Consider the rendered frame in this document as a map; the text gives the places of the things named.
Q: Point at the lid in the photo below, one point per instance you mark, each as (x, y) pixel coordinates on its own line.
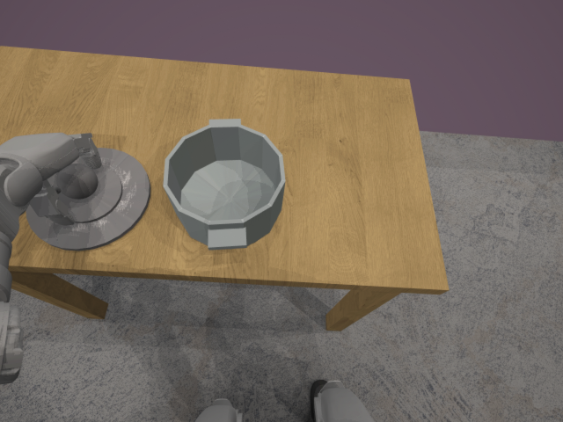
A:
(117, 205)

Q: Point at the left robot forearm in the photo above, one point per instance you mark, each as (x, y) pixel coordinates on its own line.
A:
(20, 181)

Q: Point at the robot left hand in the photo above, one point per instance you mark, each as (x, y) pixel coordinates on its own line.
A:
(50, 153)

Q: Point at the pot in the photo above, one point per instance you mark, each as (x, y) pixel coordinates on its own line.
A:
(226, 183)

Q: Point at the right robot thigh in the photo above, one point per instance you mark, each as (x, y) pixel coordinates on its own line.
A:
(340, 405)

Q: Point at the knob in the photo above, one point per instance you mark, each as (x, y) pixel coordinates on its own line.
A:
(77, 181)

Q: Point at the left robot upper arm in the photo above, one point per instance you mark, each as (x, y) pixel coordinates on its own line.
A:
(11, 342)

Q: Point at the table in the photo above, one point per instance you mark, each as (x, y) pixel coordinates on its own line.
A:
(357, 211)

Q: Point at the robot right shin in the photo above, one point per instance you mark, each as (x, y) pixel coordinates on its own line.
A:
(332, 384)

